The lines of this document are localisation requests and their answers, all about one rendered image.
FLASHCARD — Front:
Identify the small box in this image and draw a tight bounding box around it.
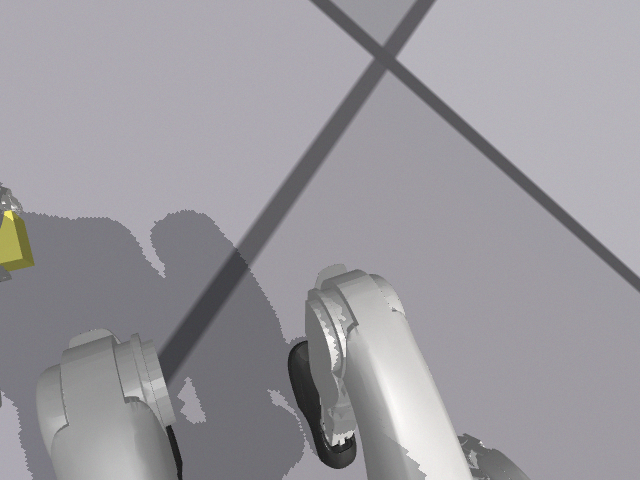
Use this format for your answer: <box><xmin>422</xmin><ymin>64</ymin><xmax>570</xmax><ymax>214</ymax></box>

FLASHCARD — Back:
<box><xmin>0</xmin><ymin>210</ymin><xmax>35</xmax><ymax>272</ymax></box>

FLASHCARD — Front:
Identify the left robot foot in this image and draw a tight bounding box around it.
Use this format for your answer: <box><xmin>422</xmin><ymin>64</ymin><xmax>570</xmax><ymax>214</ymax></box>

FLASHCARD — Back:
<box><xmin>166</xmin><ymin>425</ymin><xmax>182</xmax><ymax>480</ymax></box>

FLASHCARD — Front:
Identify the right robot hand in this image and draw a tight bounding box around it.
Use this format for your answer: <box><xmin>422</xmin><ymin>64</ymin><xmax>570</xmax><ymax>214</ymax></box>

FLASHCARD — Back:
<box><xmin>457</xmin><ymin>433</ymin><xmax>530</xmax><ymax>480</ymax></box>

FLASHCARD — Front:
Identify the left robot hand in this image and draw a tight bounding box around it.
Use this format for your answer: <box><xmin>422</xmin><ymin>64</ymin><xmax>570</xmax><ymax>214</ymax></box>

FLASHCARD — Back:
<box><xmin>0</xmin><ymin>186</ymin><xmax>23</xmax><ymax>282</ymax></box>

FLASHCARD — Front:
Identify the right robot foot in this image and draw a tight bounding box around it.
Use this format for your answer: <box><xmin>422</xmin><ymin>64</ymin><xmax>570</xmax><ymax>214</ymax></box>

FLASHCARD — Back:
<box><xmin>288</xmin><ymin>341</ymin><xmax>357</xmax><ymax>469</ymax></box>

